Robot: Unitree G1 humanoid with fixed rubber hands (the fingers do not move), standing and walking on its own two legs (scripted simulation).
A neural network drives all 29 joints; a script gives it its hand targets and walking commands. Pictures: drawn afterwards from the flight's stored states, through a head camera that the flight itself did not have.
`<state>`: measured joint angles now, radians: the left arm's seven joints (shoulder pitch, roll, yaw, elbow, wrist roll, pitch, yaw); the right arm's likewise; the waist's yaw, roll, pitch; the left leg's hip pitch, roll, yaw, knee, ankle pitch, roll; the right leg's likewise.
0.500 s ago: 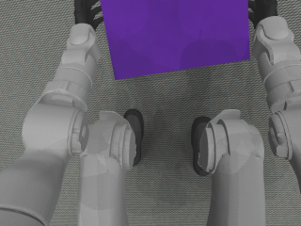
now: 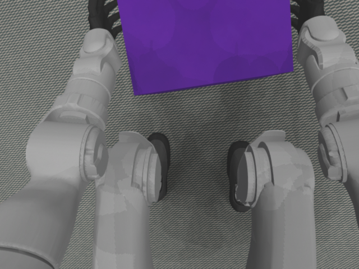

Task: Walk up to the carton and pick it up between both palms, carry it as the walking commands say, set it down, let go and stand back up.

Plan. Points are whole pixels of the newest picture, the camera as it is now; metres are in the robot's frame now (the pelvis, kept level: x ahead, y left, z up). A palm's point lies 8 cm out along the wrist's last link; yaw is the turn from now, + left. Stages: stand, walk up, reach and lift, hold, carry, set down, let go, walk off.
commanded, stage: reach and lift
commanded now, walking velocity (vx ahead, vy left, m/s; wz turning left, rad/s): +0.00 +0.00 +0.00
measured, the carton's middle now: (203, 42) +0.49 -0.02 -0.25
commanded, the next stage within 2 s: none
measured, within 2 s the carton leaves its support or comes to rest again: leaves its support in 0.36 s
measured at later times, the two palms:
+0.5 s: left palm (90, 41) +0.49 +0.18 -0.13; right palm (307, 17) +0.50 -0.18 -0.14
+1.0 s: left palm (77, 41) +0.48 +0.18 -0.09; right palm (313, 12) +0.50 -0.18 -0.11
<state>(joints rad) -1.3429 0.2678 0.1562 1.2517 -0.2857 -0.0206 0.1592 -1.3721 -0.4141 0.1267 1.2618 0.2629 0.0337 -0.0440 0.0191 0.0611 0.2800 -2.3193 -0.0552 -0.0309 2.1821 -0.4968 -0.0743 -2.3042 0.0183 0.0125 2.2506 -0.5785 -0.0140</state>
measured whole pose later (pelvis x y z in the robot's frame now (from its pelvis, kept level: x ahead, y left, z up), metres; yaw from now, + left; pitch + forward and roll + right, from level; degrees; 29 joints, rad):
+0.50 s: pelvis -0.03 +0.00 +0.02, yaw -2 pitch +25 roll +2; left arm -1.30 0.24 0.19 0.94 -0.29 0.11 0.30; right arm -1.39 -0.45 0.09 1.03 0.24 0.21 -0.07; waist 0.05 0.04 0.52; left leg -2.10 -0.10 -0.06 2.14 -0.48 -0.10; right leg -2.10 0.06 0.02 2.20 -0.53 0.01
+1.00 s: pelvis -0.03 +0.01 +0.04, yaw -2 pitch +24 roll +1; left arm -1.19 0.16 0.25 0.68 -0.19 0.23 0.35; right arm -1.30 -0.40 -0.07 0.84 0.10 0.31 -0.04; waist 0.05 0.06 0.52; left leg -2.03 -0.11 -0.05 2.10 -0.49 -0.08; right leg -2.01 0.07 0.04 2.14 -0.54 0.04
